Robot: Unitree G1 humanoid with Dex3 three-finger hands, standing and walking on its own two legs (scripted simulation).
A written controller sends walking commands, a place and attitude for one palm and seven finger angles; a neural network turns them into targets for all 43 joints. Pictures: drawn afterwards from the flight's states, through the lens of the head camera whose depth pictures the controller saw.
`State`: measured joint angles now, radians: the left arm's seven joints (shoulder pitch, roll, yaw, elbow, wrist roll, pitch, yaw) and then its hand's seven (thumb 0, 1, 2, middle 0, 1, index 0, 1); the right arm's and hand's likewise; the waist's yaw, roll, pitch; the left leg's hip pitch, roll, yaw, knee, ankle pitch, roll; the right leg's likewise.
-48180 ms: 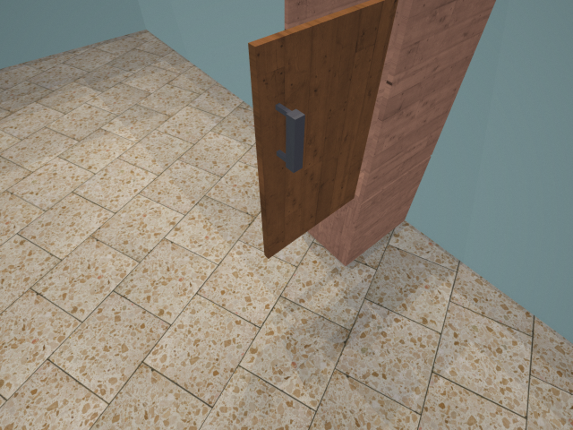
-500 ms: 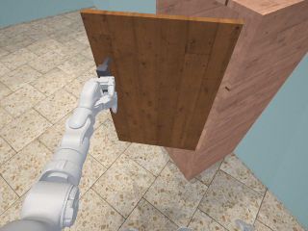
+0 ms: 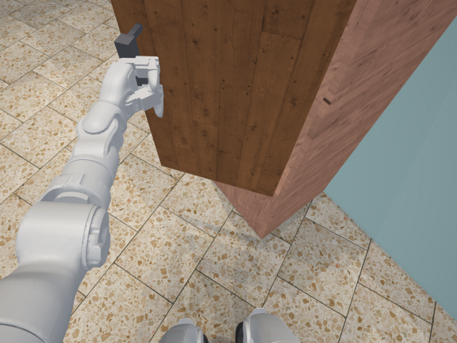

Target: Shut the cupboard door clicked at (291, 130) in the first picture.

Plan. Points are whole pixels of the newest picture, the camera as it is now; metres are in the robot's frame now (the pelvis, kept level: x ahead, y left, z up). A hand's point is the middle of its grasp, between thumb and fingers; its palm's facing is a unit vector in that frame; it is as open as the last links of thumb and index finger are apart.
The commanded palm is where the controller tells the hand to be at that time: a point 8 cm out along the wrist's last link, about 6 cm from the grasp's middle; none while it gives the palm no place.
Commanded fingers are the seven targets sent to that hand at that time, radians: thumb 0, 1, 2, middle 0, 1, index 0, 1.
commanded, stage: push the door shut along its arc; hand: left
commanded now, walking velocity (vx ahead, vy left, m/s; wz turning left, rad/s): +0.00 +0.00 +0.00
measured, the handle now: (139, 64) +0.59 +0.12 +0.12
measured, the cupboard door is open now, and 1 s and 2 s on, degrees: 36 24 24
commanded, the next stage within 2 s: pull the fist back off the door in 0.76 s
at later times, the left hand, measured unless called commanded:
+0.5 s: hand (187, 74) +0.56 +0.03 +0.11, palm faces -0.42 -0.91 +0.00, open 3.1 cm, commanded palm +0.57 +0.07 +0.12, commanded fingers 0.00 0.90 0.90 -1.30 -1.50 -1.30 -1.50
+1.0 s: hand (199, 60) +0.59 +0.01 +0.12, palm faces -0.13 -0.99 +0.10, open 3.0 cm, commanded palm +0.57 +0.04 +0.12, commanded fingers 0.00 0.90 0.90 -1.30 -1.50 -1.30 -1.50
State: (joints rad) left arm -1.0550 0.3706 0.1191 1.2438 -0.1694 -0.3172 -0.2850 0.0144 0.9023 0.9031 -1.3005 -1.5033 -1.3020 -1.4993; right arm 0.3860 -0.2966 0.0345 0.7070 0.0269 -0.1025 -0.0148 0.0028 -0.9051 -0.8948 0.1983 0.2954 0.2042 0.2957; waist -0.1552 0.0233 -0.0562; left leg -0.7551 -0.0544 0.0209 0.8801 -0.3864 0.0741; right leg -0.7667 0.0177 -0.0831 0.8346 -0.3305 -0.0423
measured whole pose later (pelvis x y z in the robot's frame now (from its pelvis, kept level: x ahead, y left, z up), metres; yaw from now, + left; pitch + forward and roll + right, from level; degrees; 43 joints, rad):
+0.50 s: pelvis +0.03 +0.00 -0.01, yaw -1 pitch +21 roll -2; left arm -1.21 0.40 0.15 1.30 -0.12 -0.23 -0.36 0.01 0.90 0.90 -1.30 -1.50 -1.30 -1.50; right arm 0.41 -0.28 0.04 0.68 0.00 -0.04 -0.01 0.00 -0.90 -0.89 0.20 0.30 0.20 0.30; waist -0.22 0.05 -0.07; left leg -0.85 -0.03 0.03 0.93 -0.44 0.08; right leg -0.86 0.04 -0.07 0.87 -0.37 -0.04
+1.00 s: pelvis +0.03 -0.01 -0.01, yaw -1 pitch +23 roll -2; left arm -1.27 0.28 0.25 1.31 -0.10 -0.22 -0.01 0.02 0.77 0.90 -1.30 -1.50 -1.30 -1.50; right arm 0.43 -0.28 0.01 0.69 -0.05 -0.06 0.04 0.00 -0.91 -0.89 0.20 0.30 0.20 0.30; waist -0.20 0.05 -0.11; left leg -0.90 -0.03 0.01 0.95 -0.45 0.05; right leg -0.90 0.05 -0.10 0.89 -0.38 -0.06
